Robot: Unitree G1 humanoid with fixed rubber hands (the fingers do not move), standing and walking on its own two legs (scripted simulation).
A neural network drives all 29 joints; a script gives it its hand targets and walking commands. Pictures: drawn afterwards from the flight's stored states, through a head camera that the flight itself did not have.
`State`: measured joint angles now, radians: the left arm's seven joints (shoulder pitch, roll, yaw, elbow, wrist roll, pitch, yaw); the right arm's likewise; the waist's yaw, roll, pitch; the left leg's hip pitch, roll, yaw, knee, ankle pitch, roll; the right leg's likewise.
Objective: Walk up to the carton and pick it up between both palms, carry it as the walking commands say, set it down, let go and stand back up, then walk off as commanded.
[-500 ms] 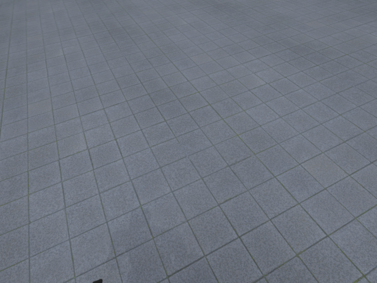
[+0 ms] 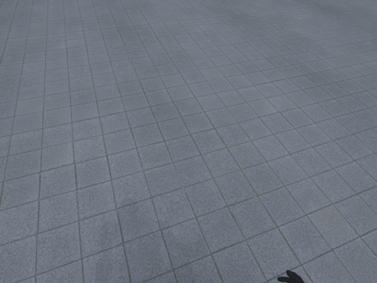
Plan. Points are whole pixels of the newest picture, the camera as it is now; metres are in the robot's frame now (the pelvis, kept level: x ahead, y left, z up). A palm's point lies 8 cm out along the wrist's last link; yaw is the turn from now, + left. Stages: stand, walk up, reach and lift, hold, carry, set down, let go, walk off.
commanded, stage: walk off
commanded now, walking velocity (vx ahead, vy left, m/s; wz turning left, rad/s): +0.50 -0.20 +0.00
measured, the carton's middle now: out of the picture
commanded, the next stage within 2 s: stand in 1.54 s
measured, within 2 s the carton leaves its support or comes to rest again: neither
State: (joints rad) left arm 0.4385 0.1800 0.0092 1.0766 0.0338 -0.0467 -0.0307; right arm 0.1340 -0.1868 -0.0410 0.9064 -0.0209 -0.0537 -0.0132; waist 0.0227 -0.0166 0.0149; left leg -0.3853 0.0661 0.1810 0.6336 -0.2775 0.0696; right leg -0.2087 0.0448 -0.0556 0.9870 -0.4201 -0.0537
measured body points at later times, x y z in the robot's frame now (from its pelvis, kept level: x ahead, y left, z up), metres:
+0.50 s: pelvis +0.26 -0.13 +0.00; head +0.31 -0.13 +0.44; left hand +0.38 +0.11 -0.14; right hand +0.22 -0.38 -0.15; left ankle +0.11 +0.02 -0.64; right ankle +0.32 -0.22 -0.73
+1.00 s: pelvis +0.51 -0.14 +0.01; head +0.53 -0.12 +0.46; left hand +0.53 +0.10 -0.15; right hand +0.56 -0.40 -0.12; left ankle +0.54 -0.05 -0.73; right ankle +0.45 -0.28 -0.63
